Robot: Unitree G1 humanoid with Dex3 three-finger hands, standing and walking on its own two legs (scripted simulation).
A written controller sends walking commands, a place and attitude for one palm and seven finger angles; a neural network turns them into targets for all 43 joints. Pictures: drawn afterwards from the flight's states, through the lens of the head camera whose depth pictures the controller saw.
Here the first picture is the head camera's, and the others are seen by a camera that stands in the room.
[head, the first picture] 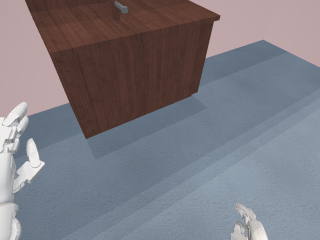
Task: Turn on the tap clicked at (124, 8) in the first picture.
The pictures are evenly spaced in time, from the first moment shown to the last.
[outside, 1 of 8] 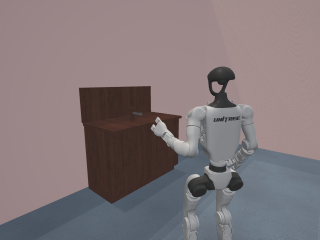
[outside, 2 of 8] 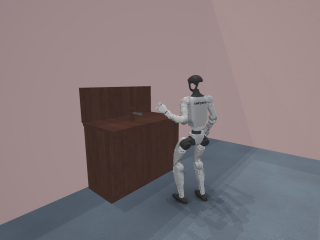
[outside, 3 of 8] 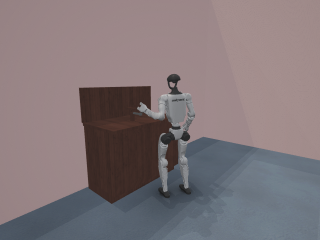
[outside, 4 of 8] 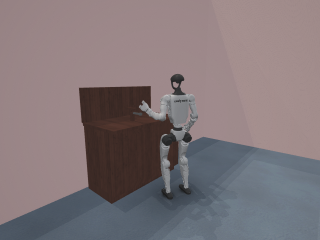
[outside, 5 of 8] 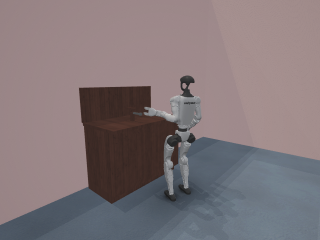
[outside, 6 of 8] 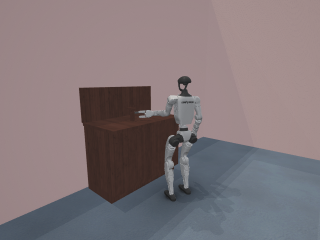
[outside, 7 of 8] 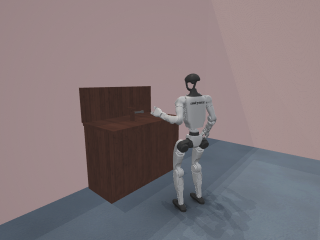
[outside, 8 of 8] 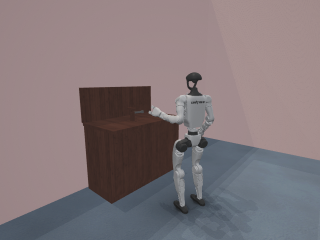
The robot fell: no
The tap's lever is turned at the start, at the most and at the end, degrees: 0 80 80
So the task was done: yes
